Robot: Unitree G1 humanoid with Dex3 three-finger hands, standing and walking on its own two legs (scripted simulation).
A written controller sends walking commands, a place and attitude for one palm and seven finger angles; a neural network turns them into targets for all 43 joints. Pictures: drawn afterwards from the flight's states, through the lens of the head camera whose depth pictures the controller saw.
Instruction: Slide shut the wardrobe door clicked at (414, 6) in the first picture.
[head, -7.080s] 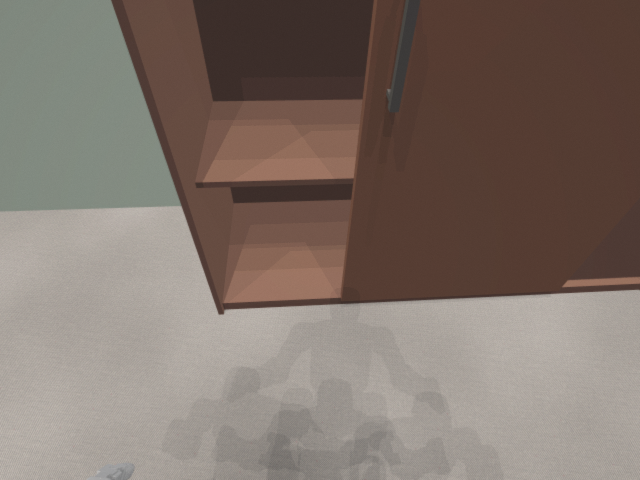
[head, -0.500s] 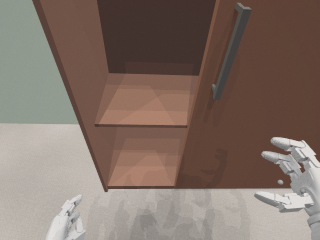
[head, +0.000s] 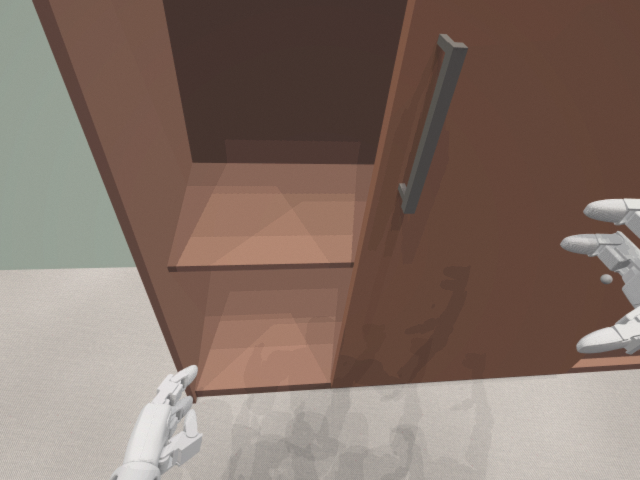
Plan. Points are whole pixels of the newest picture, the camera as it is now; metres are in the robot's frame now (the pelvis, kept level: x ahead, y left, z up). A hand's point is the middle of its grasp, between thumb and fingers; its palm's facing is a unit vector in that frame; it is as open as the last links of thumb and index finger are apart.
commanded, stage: raise the hand with hooked fingers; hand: right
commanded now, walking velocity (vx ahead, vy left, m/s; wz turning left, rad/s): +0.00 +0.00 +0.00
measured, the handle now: (424, 133) +0.54 -0.15 +0.20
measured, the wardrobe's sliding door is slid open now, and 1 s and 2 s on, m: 0.42 0.42 0.42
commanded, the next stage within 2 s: move the hooked fingers beside the handle in 0.58 s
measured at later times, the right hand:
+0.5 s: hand (600, 248) +0.29 -0.27 +0.22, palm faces +0.04 +0.99 -0.11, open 14.0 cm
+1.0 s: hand (573, 227) +0.32 -0.26 +0.22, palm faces +0.00 +1.00 -0.08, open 14.0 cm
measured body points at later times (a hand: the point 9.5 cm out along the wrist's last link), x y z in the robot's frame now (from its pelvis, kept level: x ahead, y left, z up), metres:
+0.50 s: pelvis +0.01 +0.00 +0.00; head -0.01 +0.02 +0.45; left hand +0.20 +0.24 -0.06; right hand +0.28 -0.33 +0.22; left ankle +0.00 +0.12 -0.74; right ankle +0.00 -0.13 -0.74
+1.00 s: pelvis +0.00 +0.00 +0.00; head -0.01 +0.02 +0.45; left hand +0.19 +0.23 -0.07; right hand +0.32 -0.31 +0.22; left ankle +0.01 +0.12 -0.74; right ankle +0.00 -0.13 -0.74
